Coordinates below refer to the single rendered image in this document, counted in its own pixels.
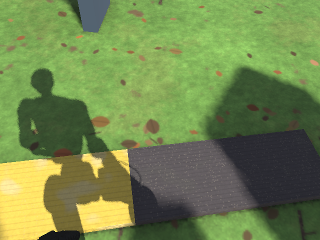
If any left robot hand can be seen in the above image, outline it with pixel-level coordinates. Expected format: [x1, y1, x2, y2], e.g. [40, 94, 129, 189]
[38, 230, 80, 240]

